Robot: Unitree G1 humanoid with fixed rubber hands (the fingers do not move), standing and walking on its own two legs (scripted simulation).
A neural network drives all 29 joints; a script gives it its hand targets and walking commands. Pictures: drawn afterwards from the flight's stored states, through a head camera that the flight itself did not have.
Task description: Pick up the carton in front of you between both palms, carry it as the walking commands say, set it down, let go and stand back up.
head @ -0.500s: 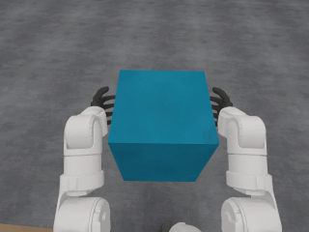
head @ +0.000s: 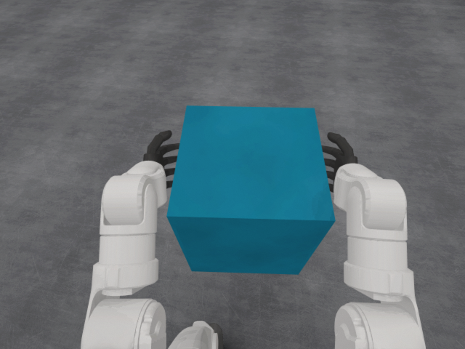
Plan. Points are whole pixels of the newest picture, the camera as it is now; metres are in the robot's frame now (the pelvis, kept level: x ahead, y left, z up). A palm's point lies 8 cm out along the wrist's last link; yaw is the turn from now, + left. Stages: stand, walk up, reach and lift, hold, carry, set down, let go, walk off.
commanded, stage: carry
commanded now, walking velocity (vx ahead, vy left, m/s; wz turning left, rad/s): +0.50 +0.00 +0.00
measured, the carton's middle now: (247, 197) +0.36 +0.01 +0.04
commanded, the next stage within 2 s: none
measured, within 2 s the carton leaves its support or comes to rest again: neither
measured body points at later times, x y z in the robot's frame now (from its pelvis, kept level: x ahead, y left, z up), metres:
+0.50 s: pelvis +0.31 -0.01 +0.00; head +0.30 +0.00 +0.45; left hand +0.60 +0.14 +0.09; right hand +0.59 -0.17 +0.10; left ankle +0.18 +0.09 -0.74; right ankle +0.43 -0.13 -0.72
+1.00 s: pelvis +0.61 -0.01 +0.00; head +0.58 -0.01 +0.45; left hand +0.88 +0.14 +0.09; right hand +0.88 -0.16 +0.09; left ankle +0.75 +0.11 -0.72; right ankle +0.45 -0.12 -0.74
